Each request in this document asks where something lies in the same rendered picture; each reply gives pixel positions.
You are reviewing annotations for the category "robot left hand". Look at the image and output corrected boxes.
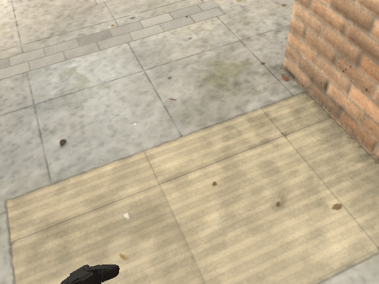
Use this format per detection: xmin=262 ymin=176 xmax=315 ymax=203
xmin=61 ymin=264 xmax=120 ymax=284

